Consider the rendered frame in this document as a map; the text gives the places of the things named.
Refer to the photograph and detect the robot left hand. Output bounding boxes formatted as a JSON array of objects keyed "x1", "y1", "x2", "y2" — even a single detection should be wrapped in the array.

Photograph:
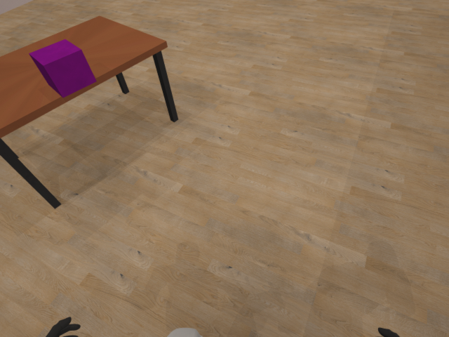
[{"x1": 46, "y1": 317, "x2": 81, "y2": 337}]

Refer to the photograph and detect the table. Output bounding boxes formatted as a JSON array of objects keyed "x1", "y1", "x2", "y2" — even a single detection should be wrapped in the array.
[{"x1": 0, "y1": 16, "x2": 178, "y2": 209}]

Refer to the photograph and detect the carton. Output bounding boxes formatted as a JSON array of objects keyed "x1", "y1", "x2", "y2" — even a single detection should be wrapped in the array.
[{"x1": 29, "y1": 39, "x2": 96, "y2": 98}]

